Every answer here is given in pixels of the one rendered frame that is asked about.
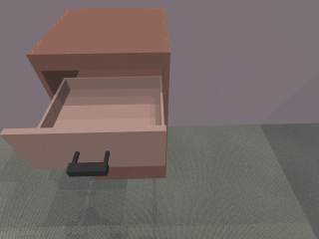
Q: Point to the cabinet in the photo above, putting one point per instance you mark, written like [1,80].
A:
[107,42]

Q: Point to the drawer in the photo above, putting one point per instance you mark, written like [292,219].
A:
[92,115]

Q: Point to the handle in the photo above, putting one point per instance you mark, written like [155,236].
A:
[79,169]

